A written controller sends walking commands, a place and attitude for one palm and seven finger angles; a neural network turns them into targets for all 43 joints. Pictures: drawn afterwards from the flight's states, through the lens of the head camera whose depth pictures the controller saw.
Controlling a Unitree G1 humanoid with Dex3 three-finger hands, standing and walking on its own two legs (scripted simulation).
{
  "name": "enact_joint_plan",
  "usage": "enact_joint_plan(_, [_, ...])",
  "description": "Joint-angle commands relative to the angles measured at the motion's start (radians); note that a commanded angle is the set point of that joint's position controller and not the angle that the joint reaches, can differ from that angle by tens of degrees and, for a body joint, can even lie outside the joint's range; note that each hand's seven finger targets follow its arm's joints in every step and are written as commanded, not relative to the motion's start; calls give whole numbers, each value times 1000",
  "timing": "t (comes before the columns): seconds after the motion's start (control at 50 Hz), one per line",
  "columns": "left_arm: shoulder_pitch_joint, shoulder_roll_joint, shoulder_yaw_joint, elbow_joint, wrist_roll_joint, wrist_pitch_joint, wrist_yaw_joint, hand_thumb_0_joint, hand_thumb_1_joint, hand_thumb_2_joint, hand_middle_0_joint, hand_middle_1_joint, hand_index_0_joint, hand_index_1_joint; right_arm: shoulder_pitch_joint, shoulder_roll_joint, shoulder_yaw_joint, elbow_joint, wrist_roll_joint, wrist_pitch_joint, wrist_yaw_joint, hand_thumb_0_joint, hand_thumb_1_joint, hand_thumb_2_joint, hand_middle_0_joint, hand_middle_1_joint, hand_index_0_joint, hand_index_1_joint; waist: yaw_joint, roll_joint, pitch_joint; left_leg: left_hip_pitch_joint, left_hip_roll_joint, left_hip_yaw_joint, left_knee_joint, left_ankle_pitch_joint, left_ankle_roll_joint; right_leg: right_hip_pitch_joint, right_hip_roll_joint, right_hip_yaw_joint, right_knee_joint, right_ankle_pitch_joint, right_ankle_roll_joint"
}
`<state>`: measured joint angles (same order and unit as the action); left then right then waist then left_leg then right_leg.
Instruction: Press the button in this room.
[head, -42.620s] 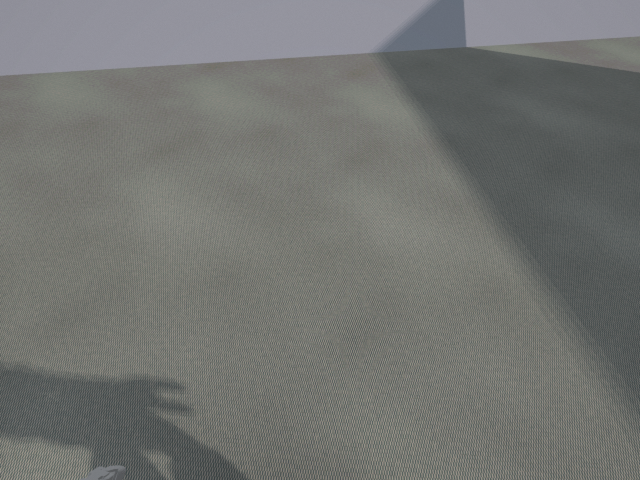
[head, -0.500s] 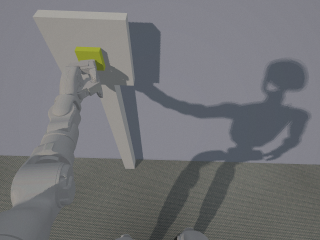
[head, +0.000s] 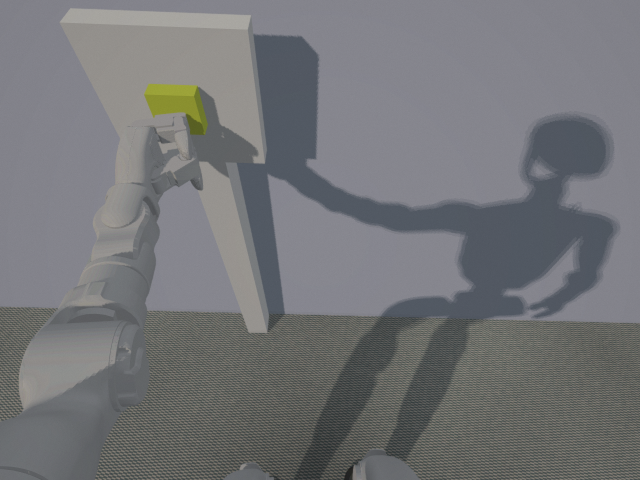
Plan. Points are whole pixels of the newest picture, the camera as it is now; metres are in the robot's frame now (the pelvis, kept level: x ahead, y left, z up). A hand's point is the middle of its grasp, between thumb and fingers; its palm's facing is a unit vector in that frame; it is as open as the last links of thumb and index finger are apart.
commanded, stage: pull the fist back off the button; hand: left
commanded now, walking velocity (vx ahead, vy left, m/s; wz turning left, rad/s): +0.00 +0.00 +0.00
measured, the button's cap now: (179, 106) +0.54 +0.15 +0.15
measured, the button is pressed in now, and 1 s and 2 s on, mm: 7 0 0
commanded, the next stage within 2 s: draw the hand back to the body in 0.82 s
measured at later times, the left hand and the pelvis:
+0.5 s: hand (186, 193) +0.43 +0.14 +0.11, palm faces -0.06 -1.00 -0.02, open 3.1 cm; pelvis +0.03 +0.00 +0.01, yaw -2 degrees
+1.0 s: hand (178, 223) +0.38 +0.14 +0.12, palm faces -0.07 -1.00 -0.02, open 3.1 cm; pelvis +0.03 +0.00 +0.02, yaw +0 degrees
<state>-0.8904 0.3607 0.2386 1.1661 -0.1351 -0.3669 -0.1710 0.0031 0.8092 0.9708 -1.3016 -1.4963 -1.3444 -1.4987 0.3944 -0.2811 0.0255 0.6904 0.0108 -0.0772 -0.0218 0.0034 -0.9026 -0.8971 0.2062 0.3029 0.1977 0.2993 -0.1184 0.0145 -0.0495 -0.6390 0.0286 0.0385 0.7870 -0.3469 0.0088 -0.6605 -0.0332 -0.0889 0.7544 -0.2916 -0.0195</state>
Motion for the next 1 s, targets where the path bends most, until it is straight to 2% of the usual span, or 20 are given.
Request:
enact_joint_plan(0.0, [-516,122,-5,-287,-14,-62,-4,0,900,900,-1300,-1500,-1300,-1500,65,-151,-56,-105,11,-25,-6,0,-900,-900,200,300,200,300,-40,34,-373,220,-30,-59,-136,28,14,155,55,62,-121,51,0])
enact_joint_plan(0.04, [-481,138,6,-300,-15,-56,-7,0,900,900,-1300,-1500,-1300,-1500,55,-151,-57,-112,15,-20,-8,0,-900,-900,200,300,200,300,-32,1,-352,206,-29,-59,-142,20,15,171,55,61,-125,47,0])
enact_joint_plan(0.1, [-382,152,33,-343,-24,-53,-10,0,900,900,-1300,-1500,-1300,-1500,36,-143,-57,-131,18,-15,-9,0,-900,-900,200,300,200,300,6,15,-381,213,-34,-44,-144,61,15,234,53,67,-123,97,-3])
enact_joint_plan(0.18, [-291,117,16,-394,-37,-34,-18,0,900,900,-1300,-1500,-1300,-1500,5,-133,-53,-157,26,-8,-10,0,-900,-900,200,300,200,300,20,-9,-346,211,-33,-35,-154,89,16,263,54,64,-126,141,-3])
enact_joint_plan(0.26, [-157,176,77,-475,-39,-14,-9,0,900,900,-1300,-1500,-1300,-1500,-22,-131,-53,-189,26,2,-12,0,-900,-900,200,300,200,300,62,-16,-364,204,-38,-18,-157,142,19,349,48,75,-124,211,-3])
enact_joint_plan(0.36, [34,110,44,-654,-58,11,-19,0,900,900,-1300,-1500,-1300,-1500,-60,-114,-58,-231,30,7,-7,0,-900,-900,200,300,200,300,86,-38,-381,253,-35,-6,-160,267,21,418,47,70,-118,363,-3])
enact_joint_plan(0.42, [93,52,-4,-756,-72,38,-28,0,900,900,-1300,-1500,-1300,-1500,-90,-105,-56,-239,37,3,-6,0,-900,-900,200,300,200,300,82,0,-342,286,-34,-3,-170,270,17,401,44,63,-132,372,-1])
enact_joint_plan(0.46, [145,55,-3,-804,-77,54,-25,0,900,900,-1300,-1500,-1300,-1500,-102,-108,-57,-244,36,3,-11,0,-900,-900,200,300,200,300,82,-44,-330,294,-34,-8,-175,271,21,409,44,60,-140,366,1])
enact_joint_plan(0.5, [156,21,-31,-843,-83,73,-26,0,900,900,-1300,-1500,-1300,-1500,-123,-101,-52,-242,39,0,-15,0,-900,-900,200,300,200,300,75,-11,-294,310,-35,-7,-183,260,18,390,40,58,-151,358,2])
enact_joint_plan(0.56, [177,38,-31,-900,-80,85,-21,0,900,900,-1300,-1500,-1300,-1500,-139,-104,-49,-242,37,-5,-24,0,-900,-900,200,300,200,300,73,-34,-290,322,-36,-16,-187,251,20,399,39,58,-157,340,2])
enact_joint_plan(0.6, [206,26,-36,-942,-84,88,-24,0,900,900,-1300,-1500,-1300,-1500,-155,-97,-49,-241,37,-12,-26,0,-900,-900,200,300,200,300,81,6,-301,350,-37,-18,-186,280,17,404,36,55,-154,365,-1])
enact_joint_plan(0.64, [238,9,-51,-978,-89,92,-30,0,900,900,-1300,-1500,-1300,-1500,-170,-92,-46,-245,37,-20,-27,0,-900,-900,200,300,200,300,84,18,-303,364,-39,-22,-188,288,14,404,36,51,-154,366,-2])
enact_joint_plan(0.66, [261,-2,-63,-985,-89,94,-32,0,900,900,-1300,-1500,-1300,-1500,-169,-94,-45,-246,36,-22,-26,0,-900,-900,200,300,200,300,82,-12,-302,369,-37,-24,-187,303,16,412,37,49,-153,374,-2])
enact_joint_plan(0.7, [319,-36,-86,-1023,-94,103,-37,0,900,900,-1300,-1500,-1300,-1500,-188,-87,-43,-255,38,-31,-22,0,-900,-900,200,300,200,300,93,19,-289,377,-38,-27,-194,312,12,407,35,44,-152,376,-3])
enact_joint_plan(0.78, [267,-18,-81,-973,-81,143,-18,0,900,900,-1300,-1500,-1300,-1500,-198,-96,-37,-243,36,-26,-28,0,-900,-900,200,300,200,300,72,-60,-204,336,-38,-35,-201,230,14,361,35,40,-171,292,5])
enact_joint_plan(0.84, [257,-16,-72,-1012,-73,141,-4,0,900,900,-1300,-1500,-1300,-1500,-209,-87,-35,-251,33,-30,-30,0,-900,-900,200,300,200,300,93,0,-262,368,-42,-37,-201,246,10,381,31,41,-163,288,-4])
enact_joint_plan(0.9, [260,-20,-79,-1019,-72,129,-1,0,900,900,-1300,-1500,-1300,-1500,-211,-83,-31,-247,29,-34,-28,0,-900,-900,200,300,200,300,91,-4,-272,369,-40,-39,-199,271,8,396,31,40,-155,313,-5])
enact_joint_plan(0.94, [372,11,-30,-1032,-82,130,-5,0,900,900,-1300,-1500,-1300,-1500,-220,-84,-33,-263,28,-39,-25,0,-900,-900,200,300,200,300,129,-12,-304,371,-40,-32,-208,300,7,448,31,44,-155,347,-8])
enact_joint_plan(0.96, [402,37,-10,-1028,-85,133,-10,0,900,900,-1300,-1500,-1300,-1500,-221,-87,-30,-266,27,-38,-24,0,-900,-900,200,300,200,300,132,-43,-300,356,-39,-33,-213,297,10,468,31,43,-158,348,-6])
enact_joint_plan(0.98, [422,30,-16,-1065,-86,136,-18,0,900,900,-1300,-1500,-1300,-1500,-231,-82,-29,-275,31,-38,-22,0,-900,-900,200,300,200,300,137,-22,-296,356,-39,-28,-223,303,10,480,29,46,-160,362,-7])
